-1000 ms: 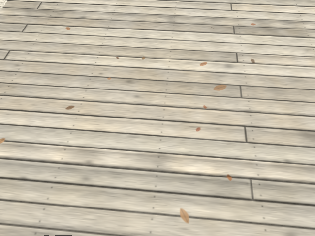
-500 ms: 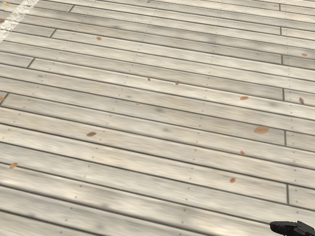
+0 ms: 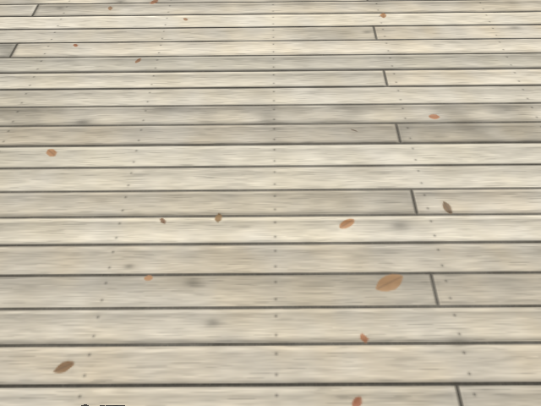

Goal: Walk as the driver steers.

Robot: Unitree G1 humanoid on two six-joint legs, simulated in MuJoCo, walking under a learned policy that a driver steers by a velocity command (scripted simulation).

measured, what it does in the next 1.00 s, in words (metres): walks ahead: left foot, then right foot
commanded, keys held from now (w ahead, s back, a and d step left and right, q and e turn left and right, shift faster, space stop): w+e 0.20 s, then no key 0.80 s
